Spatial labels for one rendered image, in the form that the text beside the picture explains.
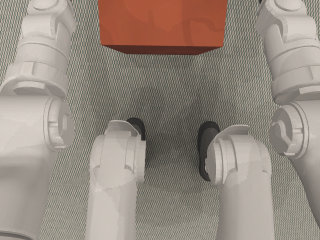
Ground robot left forearm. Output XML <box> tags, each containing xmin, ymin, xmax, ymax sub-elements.
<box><xmin>0</xmin><ymin>0</ymin><xmax>77</xmax><ymax>100</ymax></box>

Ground right robot foot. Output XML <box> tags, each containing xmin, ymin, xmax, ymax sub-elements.
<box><xmin>197</xmin><ymin>121</ymin><xmax>220</xmax><ymax>182</ymax></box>

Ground robot left upper arm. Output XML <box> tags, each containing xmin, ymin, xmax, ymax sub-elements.
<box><xmin>0</xmin><ymin>95</ymin><xmax>75</xmax><ymax>240</ymax></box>

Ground robot right upper arm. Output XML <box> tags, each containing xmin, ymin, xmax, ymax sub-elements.
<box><xmin>268</xmin><ymin>100</ymin><xmax>320</xmax><ymax>229</ymax></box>

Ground carton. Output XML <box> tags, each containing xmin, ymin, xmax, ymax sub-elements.
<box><xmin>98</xmin><ymin>0</ymin><xmax>228</xmax><ymax>55</ymax></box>

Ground robot left thigh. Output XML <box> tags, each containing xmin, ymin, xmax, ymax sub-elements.
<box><xmin>85</xmin><ymin>130</ymin><xmax>146</xmax><ymax>240</ymax></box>

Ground robot right forearm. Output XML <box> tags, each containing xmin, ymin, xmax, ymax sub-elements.
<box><xmin>255</xmin><ymin>0</ymin><xmax>320</xmax><ymax>106</ymax></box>

